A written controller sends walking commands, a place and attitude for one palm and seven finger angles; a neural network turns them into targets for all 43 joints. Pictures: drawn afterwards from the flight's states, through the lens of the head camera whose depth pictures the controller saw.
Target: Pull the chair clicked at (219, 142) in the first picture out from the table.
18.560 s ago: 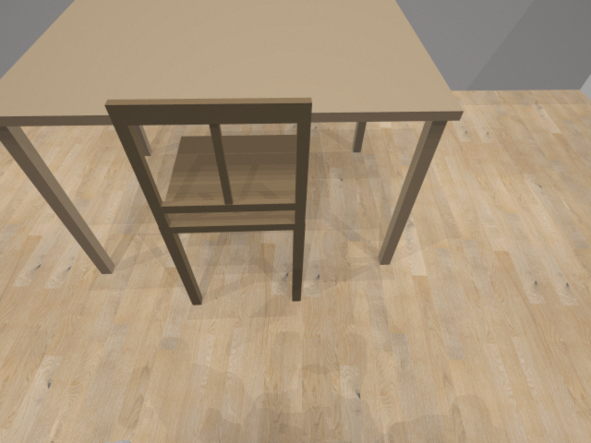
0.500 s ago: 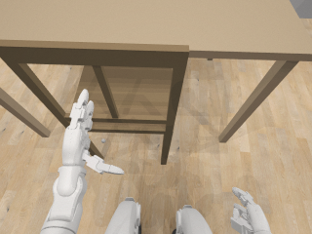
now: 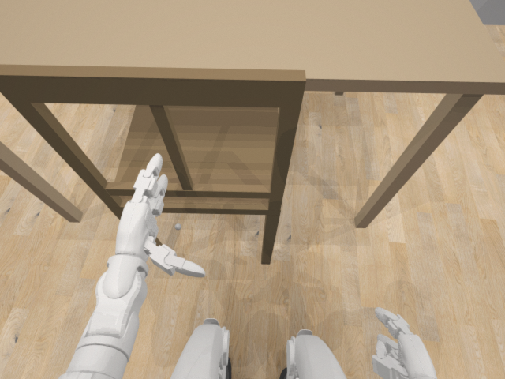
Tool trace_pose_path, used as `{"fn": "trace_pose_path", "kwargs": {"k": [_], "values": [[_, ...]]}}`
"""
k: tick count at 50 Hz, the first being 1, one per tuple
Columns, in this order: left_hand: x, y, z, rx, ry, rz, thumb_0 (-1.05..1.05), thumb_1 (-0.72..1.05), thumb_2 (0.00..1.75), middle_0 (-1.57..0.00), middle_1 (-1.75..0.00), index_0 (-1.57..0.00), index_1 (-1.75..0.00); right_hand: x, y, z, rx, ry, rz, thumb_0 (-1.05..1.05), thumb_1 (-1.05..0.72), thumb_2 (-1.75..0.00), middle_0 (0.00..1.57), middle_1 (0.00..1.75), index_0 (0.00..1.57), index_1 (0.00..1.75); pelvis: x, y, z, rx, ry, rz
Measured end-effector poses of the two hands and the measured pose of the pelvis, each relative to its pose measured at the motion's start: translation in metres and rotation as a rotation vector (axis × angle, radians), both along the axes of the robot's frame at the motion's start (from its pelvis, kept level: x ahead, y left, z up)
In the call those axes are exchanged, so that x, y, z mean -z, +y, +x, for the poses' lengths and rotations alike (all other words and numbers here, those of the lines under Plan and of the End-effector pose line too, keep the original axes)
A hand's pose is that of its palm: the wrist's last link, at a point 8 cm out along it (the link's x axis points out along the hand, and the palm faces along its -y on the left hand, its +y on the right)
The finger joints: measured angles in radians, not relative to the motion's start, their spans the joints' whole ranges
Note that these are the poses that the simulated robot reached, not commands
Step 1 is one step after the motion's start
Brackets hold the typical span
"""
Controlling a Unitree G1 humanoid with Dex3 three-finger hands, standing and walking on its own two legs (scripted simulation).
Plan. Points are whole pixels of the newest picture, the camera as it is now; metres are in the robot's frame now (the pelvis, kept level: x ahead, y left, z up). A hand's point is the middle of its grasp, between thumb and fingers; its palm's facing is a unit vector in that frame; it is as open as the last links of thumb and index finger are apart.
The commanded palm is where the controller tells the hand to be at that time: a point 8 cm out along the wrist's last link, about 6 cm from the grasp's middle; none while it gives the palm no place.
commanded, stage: push the fingers through the gap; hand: left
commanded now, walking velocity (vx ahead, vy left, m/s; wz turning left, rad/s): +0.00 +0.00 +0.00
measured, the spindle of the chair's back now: (175, 152) +0.48 +0.15 +0.01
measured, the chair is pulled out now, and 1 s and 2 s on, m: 0.00 0.00 0.00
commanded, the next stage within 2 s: hook a spindle and tug to test in 1.36 s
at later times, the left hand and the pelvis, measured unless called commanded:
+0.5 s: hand (179, 184) +0.40 +0.13 +0.03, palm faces +0.01 -1.00 -0.05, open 16.9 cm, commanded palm +0.38 +0.18 +0.02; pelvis +0.01 +0.00 +0.00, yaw -1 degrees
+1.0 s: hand (187, 169) +0.44 +0.13 +0.02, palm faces +0.00 -1.00 -0.04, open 16.9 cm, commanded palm +0.42 +0.18 +0.02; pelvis +0.00 +0.00 -0.01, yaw -1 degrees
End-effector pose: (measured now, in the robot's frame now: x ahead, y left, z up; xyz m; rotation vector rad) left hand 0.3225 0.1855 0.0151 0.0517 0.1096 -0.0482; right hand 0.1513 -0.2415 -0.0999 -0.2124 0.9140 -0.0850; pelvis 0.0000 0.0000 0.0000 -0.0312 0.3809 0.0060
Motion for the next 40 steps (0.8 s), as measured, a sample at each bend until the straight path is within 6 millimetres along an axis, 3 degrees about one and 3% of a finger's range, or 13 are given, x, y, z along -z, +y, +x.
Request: {"fn": "trace_pose_path", "kwargs": {"k": [7,12,16,24,32,40], "values": [[-0.024,-0.001,0.023,-0.044,-0.153,-0.021,-0.01,-0.50,0.30,-0.06,-0.08,-0.06,-0.08,-0.003,-0.007,-0.007,0.001,0.013,-0.035,0.01,-0.90,-0.89,0.20,0.30,0.20,0.30,-0.001,0.000,0.003,0.006,0.011,0.002],[-0.010,0.006,0.044,-0.047,-0.099,0.004,-0.01,-0.50,0.30,-0.06,-0.08,-0.06,-0.08,0.003,-0.011,-0.015,0.012,0.059,-0.037,0.01,-0.90,-0.89,0.20,0.30,0.20,0.30,0.003,0.000,0.003,0.007,0.025,0.002],[0.001,0.002,0.043,-0.014,-0.021,-0.001,-0.01,-0.49,0.30,-0.06,-0.08,-0.06,-0.08,0.003,-0.012,-0.023,0.039,0.086,-0.031,0.01,-0.91,-0.89,0.20,0.30,0.20,0.30,-0.001,0.002,0.005,0.011,0.028,0.001],[-0.019,0.000,0.055,-0.057,-0.138,-0.011,-0.01,-0.50,0.30,-0.06,-0.08,-0.06,-0.08,0.006,-0.011,-0.036,0.038,0.133,-0.028,0.01,-0.91,-0.89,0.20,0.30,0.20,0.30,-0.003,0.002,0.007,0.016,0.033,0.006],[-0.002,-0.002,0.068,-0.030,-0.051,-0.002,-0.01,-0.50,0.30,-0.06,-0.08,-0.06,-0.08,0.010,-0.013,-0.045,0.063,0.156,-0.022,0.01,-0.91,-0.89,0.20,0.30,0.20,0.30,0.001,0.002,0.004,0.017,0.040,0.004],[-0.016,0.002,0.077,-0.071,-0.135,-0.004,-0.01,-0.50,0.30,-0.06,-0.08,-0.06,-0.08,0.012,-0.015,-0.055,0.057,0.176,-0.031,0.01,-0.91,-0.89,0.20,0.30,0.20,0.30,0.001,0.002,0.001,0.018,0.043,0.004]]}}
